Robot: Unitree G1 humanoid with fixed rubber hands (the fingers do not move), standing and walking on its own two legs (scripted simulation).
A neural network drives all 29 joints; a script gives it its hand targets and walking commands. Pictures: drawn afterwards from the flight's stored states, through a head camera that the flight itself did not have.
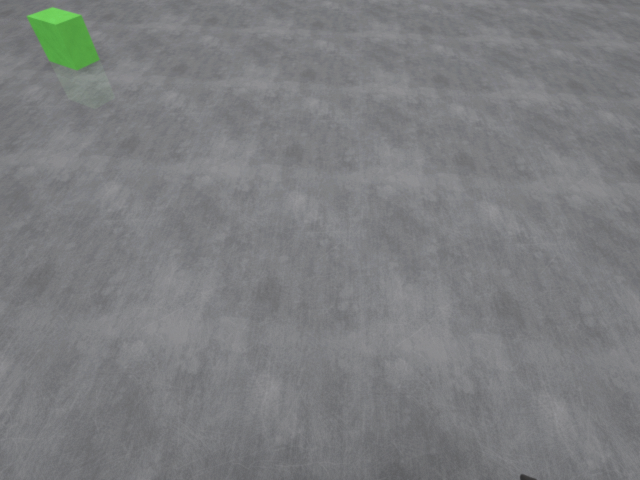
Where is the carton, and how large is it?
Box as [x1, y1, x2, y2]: [27, 7, 99, 69]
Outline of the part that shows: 27,16 49,60 74,69 78,69 99,59 81,15 52,7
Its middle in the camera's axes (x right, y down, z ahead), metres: -1.74 -1.40 +2.64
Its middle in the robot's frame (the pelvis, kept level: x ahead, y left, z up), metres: +2.85 +1.79 -0.62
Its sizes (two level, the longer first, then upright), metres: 0.289 0.193 0.290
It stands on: the floor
